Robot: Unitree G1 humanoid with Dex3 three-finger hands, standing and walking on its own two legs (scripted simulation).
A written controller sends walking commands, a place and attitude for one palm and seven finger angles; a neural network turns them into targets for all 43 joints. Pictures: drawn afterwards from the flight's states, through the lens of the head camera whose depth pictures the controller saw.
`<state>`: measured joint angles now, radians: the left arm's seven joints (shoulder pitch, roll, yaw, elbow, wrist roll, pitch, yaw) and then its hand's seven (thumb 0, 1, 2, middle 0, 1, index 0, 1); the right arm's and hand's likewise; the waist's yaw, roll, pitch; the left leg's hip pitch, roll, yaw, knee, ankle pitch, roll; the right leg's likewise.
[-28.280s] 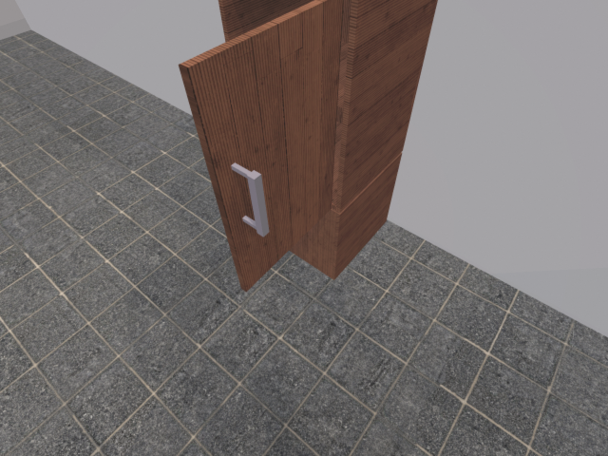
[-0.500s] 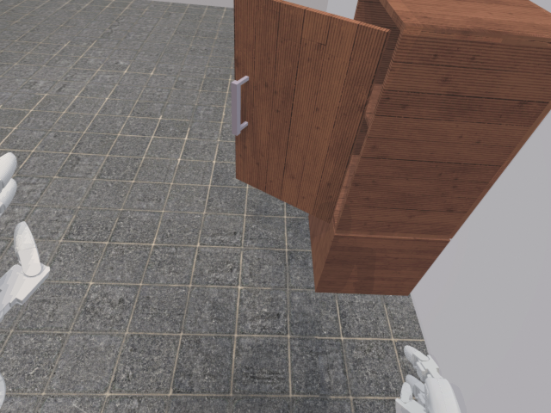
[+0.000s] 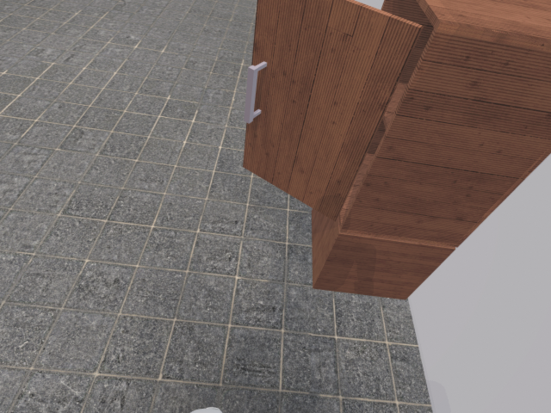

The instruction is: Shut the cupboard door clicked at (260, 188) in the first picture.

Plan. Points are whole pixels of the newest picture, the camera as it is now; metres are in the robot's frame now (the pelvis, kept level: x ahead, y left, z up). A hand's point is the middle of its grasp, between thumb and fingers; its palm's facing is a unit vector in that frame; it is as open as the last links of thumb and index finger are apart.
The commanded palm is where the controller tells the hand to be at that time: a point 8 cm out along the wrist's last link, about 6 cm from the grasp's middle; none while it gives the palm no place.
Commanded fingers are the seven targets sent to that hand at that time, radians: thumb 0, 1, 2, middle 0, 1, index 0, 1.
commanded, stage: let the arm hang, fingers relaxed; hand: left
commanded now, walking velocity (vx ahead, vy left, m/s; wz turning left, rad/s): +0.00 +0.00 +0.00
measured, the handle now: (255, 93) +0.88 +0.09 -0.02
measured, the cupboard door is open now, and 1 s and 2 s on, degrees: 59 59 59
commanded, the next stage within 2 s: look to check the result in 0.72 s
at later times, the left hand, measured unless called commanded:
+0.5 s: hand out of the picture -0.02 +0.20 -0.16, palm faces -0.01 -0.97 -0.22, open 7.4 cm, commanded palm none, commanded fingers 0.00 0.90 0.90 -0.20 -0.30 -0.20 -0.30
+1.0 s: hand out of the picture +0.01 +0.18 -0.16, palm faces -0.03 -0.98 -0.21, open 7.4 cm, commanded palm none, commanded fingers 0.00 0.90 0.90 -0.20 -0.30 -0.20 -0.30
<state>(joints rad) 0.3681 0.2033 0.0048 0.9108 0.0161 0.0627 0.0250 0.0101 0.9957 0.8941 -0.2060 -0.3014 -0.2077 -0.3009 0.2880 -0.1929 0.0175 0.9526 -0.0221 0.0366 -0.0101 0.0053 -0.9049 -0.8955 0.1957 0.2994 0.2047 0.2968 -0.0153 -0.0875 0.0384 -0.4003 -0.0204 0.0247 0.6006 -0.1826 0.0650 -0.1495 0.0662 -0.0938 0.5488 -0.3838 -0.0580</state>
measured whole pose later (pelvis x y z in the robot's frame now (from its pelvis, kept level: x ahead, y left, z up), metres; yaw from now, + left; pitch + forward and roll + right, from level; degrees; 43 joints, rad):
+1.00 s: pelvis +0.03 +0.00 +0.02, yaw -2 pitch -1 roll +0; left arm 0.32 0.17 0.00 1.15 0.01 -0.01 0.04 0.01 0.91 0.90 -0.20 -0.30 -0.20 -0.30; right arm 0.26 -0.17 0.00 1.15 -0.01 0.00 -0.03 0.00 -0.91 -0.90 0.20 0.30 0.20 0.30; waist -0.01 -0.01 0.04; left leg -0.24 -0.04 0.08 0.38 -0.12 0.06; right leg -0.02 0.04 -0.03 0.35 -0.31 -0.05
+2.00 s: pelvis +0.03 +0.02 +0.00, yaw +13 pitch -1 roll +0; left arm 0.17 0.23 0.07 0.94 0.02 0.06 0.03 0.01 0.91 0.90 -0.20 -0.30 -0.20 -0.30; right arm 0.23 -0.20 -0.05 0.98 -0.03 0.04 -0.01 0.00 -0.91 -0.90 0.20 0.30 0.20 0.30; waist -0.03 -0.01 0.12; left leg -0.38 -0.04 0.02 0.61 -0.22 0.05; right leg -0.42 -0.05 -0.02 1.09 -0.48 0.02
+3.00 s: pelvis +0.09 -0.06 +0.00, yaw +52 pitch +0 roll +1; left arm 0.21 0.21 0.05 0.83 0.04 0.03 0.02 0.01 0.91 0.90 -0.20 -0.30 -0.20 -0.30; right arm 0.16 -0.26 -0.09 0.89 -0.02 0.08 0.03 0.00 -0.90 -0.90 0.20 0.30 0.20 0.30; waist -0.02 0.03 0.09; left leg -0.52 -0.03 -0.04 1.13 -0.46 -0.03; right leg -0.30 -0.09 -0.11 0.62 -0.32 0.00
